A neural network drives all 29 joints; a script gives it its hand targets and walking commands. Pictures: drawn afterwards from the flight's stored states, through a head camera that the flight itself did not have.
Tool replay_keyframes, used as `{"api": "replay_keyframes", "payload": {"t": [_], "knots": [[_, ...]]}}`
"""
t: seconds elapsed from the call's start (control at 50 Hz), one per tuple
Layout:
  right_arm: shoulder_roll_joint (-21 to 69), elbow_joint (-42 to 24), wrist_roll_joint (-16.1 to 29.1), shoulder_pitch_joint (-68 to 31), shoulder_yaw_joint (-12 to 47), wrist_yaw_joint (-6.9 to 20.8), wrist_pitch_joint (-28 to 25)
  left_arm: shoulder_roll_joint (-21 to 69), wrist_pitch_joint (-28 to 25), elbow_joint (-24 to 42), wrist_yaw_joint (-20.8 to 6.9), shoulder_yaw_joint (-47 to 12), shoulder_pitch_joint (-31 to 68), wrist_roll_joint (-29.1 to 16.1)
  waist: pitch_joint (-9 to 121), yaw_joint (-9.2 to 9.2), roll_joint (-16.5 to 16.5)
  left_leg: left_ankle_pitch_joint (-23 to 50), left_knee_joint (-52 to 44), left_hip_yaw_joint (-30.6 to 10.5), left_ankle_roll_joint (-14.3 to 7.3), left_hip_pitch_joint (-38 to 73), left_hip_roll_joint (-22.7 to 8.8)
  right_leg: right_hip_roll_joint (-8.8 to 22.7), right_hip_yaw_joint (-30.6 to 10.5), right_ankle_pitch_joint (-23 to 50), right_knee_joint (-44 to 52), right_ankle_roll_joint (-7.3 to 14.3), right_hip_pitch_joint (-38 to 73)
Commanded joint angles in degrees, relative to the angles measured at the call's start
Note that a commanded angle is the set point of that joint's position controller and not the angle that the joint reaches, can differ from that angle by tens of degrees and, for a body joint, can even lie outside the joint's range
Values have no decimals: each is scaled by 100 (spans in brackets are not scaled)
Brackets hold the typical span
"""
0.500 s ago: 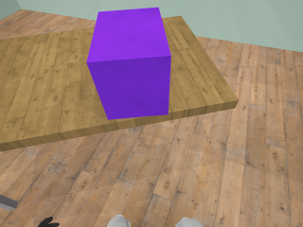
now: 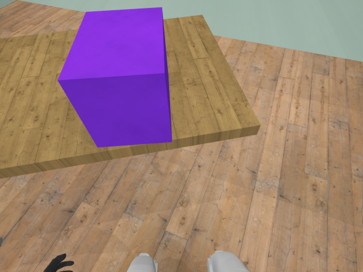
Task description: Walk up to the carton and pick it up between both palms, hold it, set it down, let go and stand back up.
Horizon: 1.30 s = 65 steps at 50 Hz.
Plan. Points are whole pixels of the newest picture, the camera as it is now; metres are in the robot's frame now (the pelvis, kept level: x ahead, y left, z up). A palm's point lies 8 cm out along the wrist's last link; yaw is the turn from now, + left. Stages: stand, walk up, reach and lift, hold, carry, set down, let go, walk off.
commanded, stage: walk up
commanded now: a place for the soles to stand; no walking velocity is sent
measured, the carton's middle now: (129, 77) +0.58 +0.17 +0.09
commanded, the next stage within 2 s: none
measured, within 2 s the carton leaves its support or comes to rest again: neither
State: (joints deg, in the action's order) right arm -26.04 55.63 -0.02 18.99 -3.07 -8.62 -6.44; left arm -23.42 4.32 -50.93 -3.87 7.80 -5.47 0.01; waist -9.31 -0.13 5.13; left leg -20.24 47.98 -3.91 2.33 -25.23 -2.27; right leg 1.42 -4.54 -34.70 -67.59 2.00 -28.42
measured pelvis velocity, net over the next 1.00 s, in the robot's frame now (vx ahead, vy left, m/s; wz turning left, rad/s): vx -0.01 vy -0.06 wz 0.10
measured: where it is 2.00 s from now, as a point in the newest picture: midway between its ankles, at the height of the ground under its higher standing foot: outside the picture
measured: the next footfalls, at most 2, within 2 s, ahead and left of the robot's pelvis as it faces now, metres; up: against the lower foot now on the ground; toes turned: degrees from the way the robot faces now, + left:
right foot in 0.02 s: +0.06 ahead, -0.17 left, +0.00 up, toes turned +4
left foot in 0.44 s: +0.08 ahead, +0.12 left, +0.00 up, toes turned +0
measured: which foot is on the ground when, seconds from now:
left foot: down 0.00-0.02, up 0.04-0.42, down 0.44-0.66, up 0.68-0.96, down 0.98-1.00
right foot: up 0.00-0.00, down 0.02-1.00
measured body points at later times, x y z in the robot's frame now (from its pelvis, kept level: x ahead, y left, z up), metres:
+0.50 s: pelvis +0.00 -0.04 +0.01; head +0.04 -0.03 +0.46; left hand +0.07 +0.28 -0.12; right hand +0.04 -0.40 -0.08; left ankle +0.04 +0.11 -0.68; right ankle +0.02 -0.12 -0.66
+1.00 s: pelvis -0.01 -0.06 +0.01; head +0.01 -0.05 +0.46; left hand +0.06 +0.26 -0.10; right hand +0.05 -0.41 -0.09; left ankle +0.02 +0.08 -0.69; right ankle +0.03 -0.17 -0.68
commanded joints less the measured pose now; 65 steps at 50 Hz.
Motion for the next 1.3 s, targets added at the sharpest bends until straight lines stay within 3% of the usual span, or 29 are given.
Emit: {"api": "replay_keyframes", "payload": {"t": [0.0, 0.02, 0.04, 0.08, 0.22, 0.32, 0.4, 0.42, 0.44, 0.46, 0.48, 0.54, 0.58, 0.6, 0.64, 0.66, 0.7, 0.74, 0.8, 0.88, 0.94, 0.96, 0.98, 1.0, 1.02, 1.12, 1.18, 1.22, 1.28], "knots": [[-1959, -368, -307, -198, -454, -69, 13, -1180, -132, 358, -37, 577, -1430, 367, 1470, -965, -717, 1324, 1, -1306, -1110, -1177, -1162, 377, -508, 525, 2625, 4, 2653], [-1141, -283, -338, -2, -209, -62, 49, -1414, -182, 262, 15, 608, -1678, 441, 1200, -1133, 972, -823, 1836, -104, -641, -2492, 60, 441, -949, 63, 3827, -10, 2965], [-1011, -510, -192, -553, -215, -116, 101, -1867, -221, 381, 76, 580, -1319, 363, 570, -1034, 1829, -1949, 2746, 55, -419, -2881, 756, 1529, -2874, -347, 5336, -34, 1477], [-1393, -265, -191, -292, -419, -120, 160, -1654, -236, 667, 165, 487, -178, 267, -92, -351, 320, -1048, 3214, -259, -420, -2371, 396, 1435, -2911, 45, 5393, -140, 971], [-1047, -101, -69, 335, -207, 111, 167, -1006, -350, 578, 346, 301, -564, 229, 734, -254, 31, -392, 1615, 128, -441, -1951, 249, 1007, -1062, 4703, 3788, -173, 2763], [-962, -178, 34, 296, -141, 113, 182, -1155, -296, 804, 300, 248, -521, 345, 1283, -410, 543, -636, 677, 653, -455, -944, 66, 1285, -876, 4153, 3725, 412, 2396], [-898, 141, -80, 1329, -210, 79, 82, -1122, -226, 1027, 227, 172, 250, 307, 1087, 324, 309, 591, -960, 986, -653, 1050, 214, 949, -142, 4383, 2628, 385, 837], [-1246, 212, -178, 1934, -369, 21, 35, -905, -229, 1038, 196, 104, 516, 313, 1247, 681, -183, 406, -1469, 79, -914, 1972, -62, 643, 115, 3967, 1474, 212, 138], [-2021, 114, -288, 1966, -603, -27, 42, -641, -262, 1177, 219, 109, 574, 275, 1190, 737, -1836, 473, -2181, -2587, -1646, 2395, -1474, 6, 461, 1563, -9, -198, -1394], [-2182, -32, -160, 1555, -531, -10, 78, -923, -181, 1279, 208, 166, 674, 371, 1428, 592, -1444, 508, -2492, -4347, -2415, 1719, -2269, -183, -329, -381, -507, -303, -1105], [-2268, -198, -111, 909, -581, -50, 48, -1171, -138, 1196, 220, 223, 745, 370, 581, 371, -1023, 51, -2473, -4325, -2594, 918, -2348, 229, -663, -449, -855, -425, -1252], [-1825, -487, -215, -386, -417, -15, 53, -1250, -109, 684, 152, 325, -18, 204, 171, -232, -939, -189, -1856, -2665, -1831, -534, -1421, 385, -540, 87, 42, -247, 23], [-1676, -466, -320, -136, -359, 103, 74, -1100, -152, 588, 81, 326, -75, 215, 587, -73, -1108, 130, -1665, -2528, -1754, -17, -1149, 111, -82, -259, 1300, -80, 315], [-1720, -482, -322, -219, -378, 151, 107, -976, -205, 473, 120, 359, -479, 200, 805, -304, -1667, 948, -1303, -2469, -1637, 155, -1311, 233, -90, 384, 2027, -127, 624], [-1115, -439, -274, 25, -169, 233, 197, -1153, -376, 176, 183, 390, -924, 349, 1209, -420, -472, 653, 560, -982, -977, -1208, -371, 461, -1027, 568, 4361, -156, 2556], [-831, -563, -106, -536, -152, 193, 253, -1716, -460, 189, 246, 463, -859, 247, 727, -653, 1018, -1217, 1538, -84, -557, -2314, 610, 1663, -2514, -220, 5360, -170, 2208], [-1278, -454, -106, -604, -276, 215, 263, -1624, -502, 283, 301, 416, -472, 190, 486, -403, -224, -935, 2199, -333, -429, -1983, 351, 1762, -2825, 45, 5162, -10, 1587], [-1070, -293, -97, -167, -203, 308, 266, -1303, -546, 341, 363, 322, -344, 205, 658, -199, -15, -683, 1978, -406, -480, -1939, 183, 1405, -1915, 1300, 4561, -220, 2096], [-1072, -249, -112, 68, -218, 370, 268, -1042, -595, 483, 420, 191, -306, 209, 988, -125, 81, -701, 1560, -170, -407, -1598, 67, 1304, -1383, 3336, 3943, 105, 2482], [-1058, -257, -89, -7, -214, 365, 225, -1268, -572, 558, 397, 159, -298, 216, 896, -269, 435, -1169, 838, 258, -427, -1061, -9, 1571, -1258, 2508, 3914, 884, 1835], [-808, -73, -140, 586, -173, 414, 76, -1175, -522, 627, 299, 64, 347, 157, 1131, 220, 576, -59, -759, 696, -570, 832, 129, 1236, -490, 2557, 3182, 909, 674], [-892, -27, -220, 816, -276, 405, 13, -922, -462, 545, 290, -21, 429, 146, 1036, 392, 32, 362, -1456, 244, -618, 1416, 237, 973, -292, 2720, 2417, 595, 320], [-1430, -33, -351, 893, -389, 338, -25, -670, -438, 642, 285, -35, 260, 140, 1148, 309, -1169, 830, -1805, -1678, -951, 1817, -756, 402, 77, 1832, 1258, 243, -530], [-1943, -264, -307, 444, -374, 353, -8, -632, -363, 663, 307, -69, 301, 152, 1039, 242, -1734, 607, -2418, -3995, -1767, 1286, -1817, -144, 40, -398, 991, -35, -970], [-2044, -321, -258, 247, -405, 328, -13, -1100, -350, 733, 329, 101, 556, 170, 723, 279, -1300, 565, -2353, -4154, -2210, 593, -1849, -50, -192, -713, 615, -95, -516], [-1411, -529, -271, -606, -179, 390, 135, -966, -461, 236, 256, 150, -592, 150, 999, -286, -1379, 595, -1484, -2506, -1504, -204, -966, 43, 54, 1096, 2672, 78, 1214], [-928, -477, -123, -649, -85, 414, 202, -1567, -642, 229, 306, 245, -570, 260, 655, -363, 391, -949, 738, -90, -510, -1760, 544, 1762, -2609, -281, 5074, 504, 2030], [-1178, -385, -133, -404, -203, 402, 198, -1506, -672, 334, 326, 216, -157, 218, 480, -152, -78, -1290, 1065, -92, -459, -1342, 257, 1891, -2331, 769, 4705, 729, 1605], [-1068, -206, -100, 46, -182, 481, 130, -1388, -614, 409, 307, 181, -10, 184, 889, -51, 353, -1051, 520, 326, -532, -468, 42, 1609, -1443, 1304, 4126, 838, 1296]]}}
